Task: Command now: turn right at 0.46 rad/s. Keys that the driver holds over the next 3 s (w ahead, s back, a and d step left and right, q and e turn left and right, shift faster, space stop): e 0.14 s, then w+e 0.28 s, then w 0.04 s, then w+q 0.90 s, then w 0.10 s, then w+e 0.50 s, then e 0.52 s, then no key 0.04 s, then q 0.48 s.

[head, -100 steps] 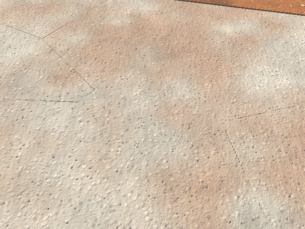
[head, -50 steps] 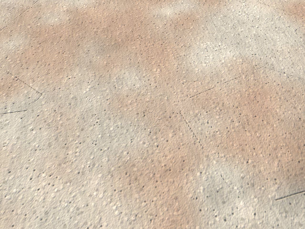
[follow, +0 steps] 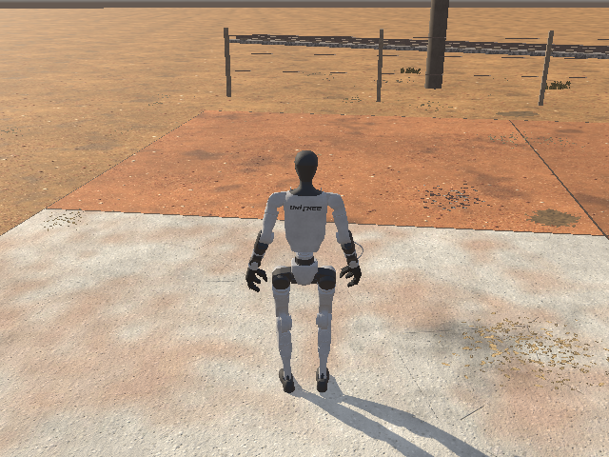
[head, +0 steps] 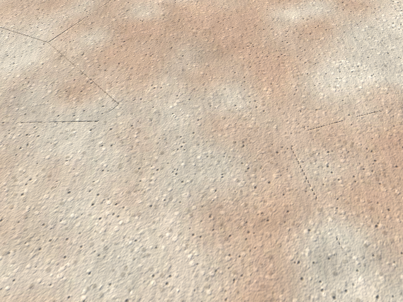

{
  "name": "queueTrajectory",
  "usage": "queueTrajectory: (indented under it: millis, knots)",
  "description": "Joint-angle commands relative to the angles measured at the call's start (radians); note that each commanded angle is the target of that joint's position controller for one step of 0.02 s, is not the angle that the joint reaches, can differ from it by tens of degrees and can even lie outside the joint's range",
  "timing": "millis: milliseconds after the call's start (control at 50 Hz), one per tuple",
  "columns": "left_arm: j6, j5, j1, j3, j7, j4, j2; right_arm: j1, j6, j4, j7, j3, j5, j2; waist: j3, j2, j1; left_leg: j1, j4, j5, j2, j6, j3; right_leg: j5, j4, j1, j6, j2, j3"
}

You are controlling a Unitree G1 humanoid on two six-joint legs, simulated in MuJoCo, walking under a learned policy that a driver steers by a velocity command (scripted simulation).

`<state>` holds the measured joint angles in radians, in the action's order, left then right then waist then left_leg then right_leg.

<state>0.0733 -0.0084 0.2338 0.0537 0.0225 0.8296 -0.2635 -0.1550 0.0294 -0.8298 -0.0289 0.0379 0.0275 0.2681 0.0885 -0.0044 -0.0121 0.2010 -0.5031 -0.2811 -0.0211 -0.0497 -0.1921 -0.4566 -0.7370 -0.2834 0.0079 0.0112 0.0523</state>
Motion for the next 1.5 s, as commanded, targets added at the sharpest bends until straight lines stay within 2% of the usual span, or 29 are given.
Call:
queueTrajectory:
  millis: [20, 40, 60, 80, 100, 120, 140, 180, 260, 420, 540, 620, 640, 660, 680, 720, 760, 860, 1020, 1080, 1120, 1140, 1160, 1180, 1200, 1220, 1240, 1360, 1500]
  knots:
    - [-0.025, 0.003, 0.060, 0.014, 0.004, -0.058, -0.064, 0.026, -0.004, 0.054, 0.001, 0.045, -0.004, 0.161, -0.124, -0.099, -0.028, -0.035, 0.027, 0.359, -0.267, -0.108, 0.170, 0.138, 0.215, 0.091, 0.037, -0.018, 0.027]
    - [-0.039, -0.007, 0.075, 0.022, -0.001, -0.057, -0.099, -0.003, -0.001, 0.045, 0.004, 0.046, -0.002, 0.151, -0.119, -0.006, -0.038, 0.043, -0.087, 0.206, -0.221, -0.038, 0.118, 0.241, 0.366, 0.166, 0.057, 0.010, -0.070]
    - [-0.054, -0.021, 0.084, 0.046, -0.012, -0.075, -0.220, -0.040, 0.006, 0.070, 0.012, 0.032, 0.007, 0.083, -0.122, 0.270, -0.009, 0.261, -0.362, -0.189, -0.087, 0.043, 0.015, 0.474, 0.468, 0.273, 0.119, 0.274, -0.439]
    - [-0.053, -0.012, 0.136, 0.070, -0.012, -0.065, -0.295, 0.072, 0.022, 0.123, -0.002, 0.024, 0.000, 0.080, -0.079, 0.299, -0.065, 0.367, -0.507, -0.383, 0.053, 0.059, 0.132, 0.720, 0.460, 0.178, 0.278, 0.387, -0.587]
    - [-0.050, -0.004, 0.128, 0.062, -0.014, -0.064, -0.248, 0.064, 0.029, 0.111, -0.005, 0.028, -0.002, 0.105, -0.070, 0.144, -0.042, 0.377, -0.595, -0.324, 0.011, 0.062, 0.205, 0.691, 0.447, 0.187, 0.295, 0.340, -0.502]
    - [-0.046, 0.004, 0.060, 0.050, -0.020, -0.077, -0.203, 0.042, 0.026, 0.093, 0.001, 0.031, -0.014, 0.109, -0.045, 0.096, -0.010, 0.377, -0.605, -0.229, -0.002, 0.061, 0.223, 0.625, 0.446, 0.166, 0.268, 0.274, -0.420]
    - [-0.040, 0.002, -0.009, 0.042, -0.024, -0.094, -0.176, 0.024, 0.018, 0.079, 0.004, 0.034, -0.016, 0.118, -0.038, 0.081, 0.018, 0.376, -0.581, -0.155, -0.011, 0.063, 0.230, 0.579, 0.447, 0.170, 0.225, 0.210, -0.369]
    - [-0.042, 0.008, 0.006, 0.036, -0.025, -0.097, -0.152, -0.012, 0.012, 0.065, 0.024, 0.042, 0.017, 0.138, -0.104, 0.108, 0.008, 0.377, -0.591, -0.073, -0.009, 0.075, 0.219, 0.342, 0.489, 0.234, 0.214, 0.152, -0.363]
    - [-0.064, 0.002, 0.086, 0.042, -0.016, -0.070, -0.166, 0.040, 0.004, 0.080, 0.045, 0.042, 0.017, 0.126, -0.048, 0.101, -0.023, 0.468, -0.502, -0.004, -0.014, 0.094, 0.225, 0.000, 0.580, 0.270, 0.221, 0.147, -0.453]
    - [-0.101, -0.008, 0.169, 0.052, -0.019, -0.043, -0.191, 0.130, -0.042, 0.111, 0.045, 0.033, 0.010, 0.112, -0.030, 0.108, -0.061, 0.472, -0.265, 0.036, -0.003, 0.111, 0.234, 0.038, 0.565, 0.250, 0.259, 0.141, -0.520]
    - [-0.129, -0.015, 0.186, 0.044, -0.016, -0.023, -0.176, 0.153, -0.068, 0.134, 0.056, 0.017, 0.003, 0.097, -0.020, 0.119, -0.070, 0.302, -0.116, 0.053, -0.002, 0.055, 0.188, 0.115, 0.539, 0.162, 0.233, 0.157, -0.482]
    - [-0.141, -0.014, 0.155, 0.037, -0.022, -0.013, -0.176, -0.050, -0.082, 0.082, 0.041, 0.030, 0.000, 0.121, -0.048, 0.057, 0.048, -0.068, 0.041, 0.035, 0.056, -0.010, 0.156, 0.410, 0.372, 0.048, 0.169, 0.126, -0.381]
    - [-0.148, -0.016, 0.148, 0.023, -0.020, -0.018, -0.141, -0.185, -0.094, 0.048, 0.030, 0.047, 0.004, 0.169, -0.125, -0.045, 0.111, -0.228, 0.110, -0.048, -0.030, -0.044, 0.288, 0.478, 0.132, -0.003, 0.135, 0.058, -0.279]
    - [-0.155, -0.002, 0.149, 0.005, -0.016, -0.060, -0.073, -0.316, -0.096, 0.035, 0.024, 0.068, 0.016, 0.274, -0.214, -0.249, 0.130, -0.408, 0.260, -0.331, -0.272, -0.149, 0.740, 0.232, -0.198, -0.217, 0.073, -0.078, -0.126]
    - [-0.151, -0.027, 0.156, 0.014, -0.017, -0.066, -0.127, -0.300, -0.086, 0.010, 0.040, 0.069, -0.009, 0.267, -0.149, -0.241, 0.078, -0.364, 0.366, -0.445, -0.337, -0.203, 1.019, -0.035, -0.323, -0.395, 0.065, -0.116, -0.117]
    - [-0.151, -0.043, 0.077, 0.013, -0.004, -0.058, -0.142, -0.162, -0.086, 0.050, 0.059, 0.046, -0.016, 0.150, -0.011, -0.041, 0.029, -0.199, 0.328, -0.326, -0.261, -0.197, 0.800, 0.118, -0.383, -0.421, 0.071, 0.002, -0.141]
    - [-0.149, -0.047, 0.048, 0.005, 0.007, -0.064, -0.118, -0.154, -0.099, 0.043, 0.054, 0.033, -0.015, 0.114, -0.011, -0.061, 0.008, -0.137, 0.341, -0.053, -0.165, -0.163, 0.633, 0.195, -0.307, -0.369, 0.045, 0.043, -0.123]
    - [-0.123, -0.050, -0.061, -0.012, 0.012, -0.103, -0.093, -0.266, -0.110, -0.011, 0.039, 0.042, -0.033, 0.130, -0.047, -0.059, 0.023, -0.155, 0.324, 0.357, -0.111, -0.184, 0.526, 0.261, -0.236, -0.410, -0.033, 0.039, -0.062]
    - [-0.129, -0.025, -0.354, -0.043, 0.016, -0.211, -0.062, -0.394, -0.091, -0.054, 0.019, 0.047, -0.020, 0.130, -0.035, -0.078, 0.104, -0.196, 0.240, 0.620, -0.080, -0.139, 0.533, 0.420, 0.088, -0.365, -0.039, -0.025, -0.030]
    - [-0.137, -0.018, -0.298, -0.036, 0.003, -0.207, -0.093, -0.339, -0.088, -0.040, 0.009, 0.052, -0.016, 0.146, -0.054, -0.089, 0.051, -0.178, 0.176, 0.697, -0.093, -0.103, 0.563, 0.394, 0.194, -0.184, 0.001, -0.045, -0.056]
    - [-0.148, -0.015, -0.083, -0.013, -0.019, -0.141, -0.146, -0.288, -0.095, -0.027, 0.018, 0.056, -0.019, 0.165, -0.162, -0.064, -0.046, -0.134, -0.050, 0.845, -0.043, -0.062, 0.535, 0.368, 0.265, 0.115, 0.043, -0.068, -0.054]
    - [-0.161, -0.028, 0.057, 0.001, -0.037, -0.118, -0.185, -0.276, -0.103, -0.014, 0.029, 0.054, -0.030, 0.151, -0.257, -0.028, -0.108, -0.016, -0.251, 0.677, 0.004, -0.046, 0.513, 0.318, 0.282, 0.348, 0.077, 0.040, -0.147]
    - [-0.162, -0.057, 0.172, 0.022, -0.055, -0.119, -0.260, -0.328, -0.110, 0.018, 0.028, 0.034, -0.051, 0.058, -0.396, 0.143, -0.111, 0.178, -0.535, 0.166, 0.086, -0.030, 0.402, 0.170, 0.299, 0.587, 0.135, 0.325, -0.453]
    - [-0.144, -0.044, 0.118, 0.030, -0.048, -0.123, -0.278, -0.406, -0.096, 0.035, 0.023, 0.035, -0.047, 0.079, -0.452, 0.283, -0.042, 0.351, -0.720, -0.276, 0.157, -0.027, 0.320, 0.113, 0.408, 0.601, 0.231, 0.458, -0.836]
    - [-0.136, -0.029, 0.046, 0.019, -0.042, -0.134, -0.182, -0.367, -0.079, 0.005, 0.018, 0.043, -0.014, 0.128, -0.289, 0.119, -0.017, 0.413, -0.781, -0.181, 0.067, -0.029, 0.313, 0.022, 0.428, 0.447, 0.229, 0.416, -0.750]
    - [-0.138, -0.024, -0.006, 0.001, -0.038, -0.140, -0.103, -0.289, -0.075, 0.008, 0.030, 0.042, -0.004, 0.119, -0.171, 0.031, -0.018, 0.404, -0.755, -0.102, 0.039, -0.024, 0.301, 0.060, 0.457, 0.312, 0.210, 0.356, -0.588]
    - [-0.142, -0.029, -0.025, -0.007, -0.035, -0.131, -0.076, -0.260, -0.070, 0.014, 0.039, 0.041, -0.004, 0.097, -0.107, 0.029, 0.001, 0.387, -0.713, -0.069, 0.011, -0.020, 0.293, 0.148, 0.495, 0.221, 0.184, 0.307, -0.466]
    - [-0.191, -0.008, 0.049, 0.002, -0.024, -0.066, -0.089, -0.135, -0.027, 0.073, 0.082, 0.034, 0.013, 0.063, -0.064, 0.083, 0.026, 0.441, -0.636, 0.041, -0.041, 0.001, 0.262, 0.454, 0.584, 0.156, 0.170, 0.256, -0.173]
    - [-0.188, -0.005, 0.152, -0.001, -0.010, 0.015, -0.095, 0.117, -0.048, 0.152, 0.097, -0.006, 0.014, 0.015, -0.020, 0.079, -0.020, 0.368, -0.215, 0.252, -0.007, 0.010, 0.166, 0.605, 0.603, 0.149, 0.149, 0.181, 0.004]
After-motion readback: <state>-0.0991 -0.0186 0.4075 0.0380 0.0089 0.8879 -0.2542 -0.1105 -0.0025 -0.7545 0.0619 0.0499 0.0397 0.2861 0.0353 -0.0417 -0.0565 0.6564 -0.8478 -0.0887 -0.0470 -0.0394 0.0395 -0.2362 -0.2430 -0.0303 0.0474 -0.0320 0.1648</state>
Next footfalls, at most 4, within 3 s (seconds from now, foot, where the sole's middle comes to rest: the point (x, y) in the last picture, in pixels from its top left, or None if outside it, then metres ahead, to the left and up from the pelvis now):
0.04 right None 0.02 -0.10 -0.77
0.64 left None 0.25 0.05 -0.77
1.14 right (265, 272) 0.56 -0.16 -0.77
1.66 left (192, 213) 0.78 0.09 -0.77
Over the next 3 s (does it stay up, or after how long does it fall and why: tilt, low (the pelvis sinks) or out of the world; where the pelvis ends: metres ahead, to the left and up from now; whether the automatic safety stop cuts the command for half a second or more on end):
stays up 0.98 0.00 0.01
